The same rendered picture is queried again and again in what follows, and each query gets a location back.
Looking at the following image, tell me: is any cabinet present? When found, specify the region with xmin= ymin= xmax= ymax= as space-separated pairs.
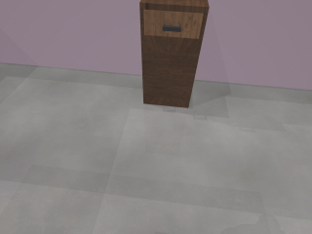
xmin=139 ymin=0 xmax=210 ymax=108

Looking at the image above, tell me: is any drawer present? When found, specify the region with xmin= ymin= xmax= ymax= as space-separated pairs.
xmin=143 ymin=9 xmax=204 ymax=39

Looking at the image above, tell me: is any handle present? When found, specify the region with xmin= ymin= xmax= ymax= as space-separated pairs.
xmin=162 ymin=24 xmax=181 ymax=32

